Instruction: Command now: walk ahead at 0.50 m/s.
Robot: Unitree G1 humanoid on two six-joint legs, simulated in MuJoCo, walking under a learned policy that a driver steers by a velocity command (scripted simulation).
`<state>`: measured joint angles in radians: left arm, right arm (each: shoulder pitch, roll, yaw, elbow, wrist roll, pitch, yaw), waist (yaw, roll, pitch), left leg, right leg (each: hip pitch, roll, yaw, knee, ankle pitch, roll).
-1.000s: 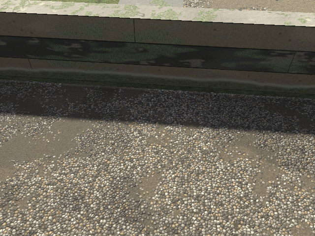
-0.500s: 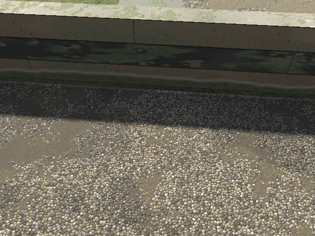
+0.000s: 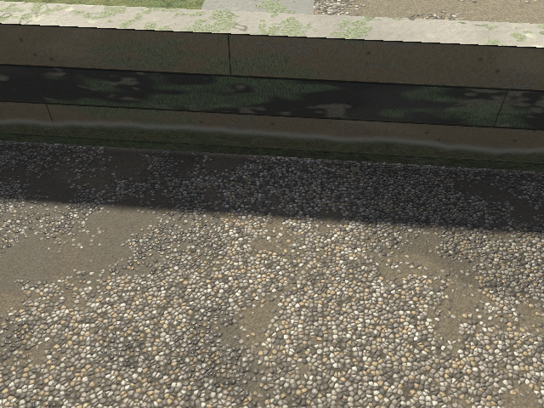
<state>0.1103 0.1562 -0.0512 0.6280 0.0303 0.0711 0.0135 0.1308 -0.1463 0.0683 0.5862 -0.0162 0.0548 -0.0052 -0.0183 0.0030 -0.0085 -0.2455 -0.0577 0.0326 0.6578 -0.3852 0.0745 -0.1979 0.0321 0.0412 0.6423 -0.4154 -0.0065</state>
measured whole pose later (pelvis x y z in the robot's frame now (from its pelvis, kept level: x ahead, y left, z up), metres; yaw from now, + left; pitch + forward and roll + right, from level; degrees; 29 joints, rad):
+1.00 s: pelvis +0.00 +0.00 +0.00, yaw +0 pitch -1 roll +0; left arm 0.11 0.16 -0.05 0.62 0.03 0.08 0.01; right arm 0.13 -0.15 0.07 0.58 -0.02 0.05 0.00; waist -0.02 0.00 -0.01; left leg -0.25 -0.05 0.04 0.67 -0.39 0.07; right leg -0.20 0.04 0.05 0.65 -0.42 -0.01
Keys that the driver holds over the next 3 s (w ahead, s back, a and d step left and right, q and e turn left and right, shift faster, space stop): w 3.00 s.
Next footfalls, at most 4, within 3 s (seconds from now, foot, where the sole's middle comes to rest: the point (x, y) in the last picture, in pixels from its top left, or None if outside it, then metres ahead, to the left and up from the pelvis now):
none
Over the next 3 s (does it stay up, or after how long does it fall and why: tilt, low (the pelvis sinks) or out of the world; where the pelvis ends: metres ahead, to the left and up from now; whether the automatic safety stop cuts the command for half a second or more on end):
stays up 0.00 0.00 0.00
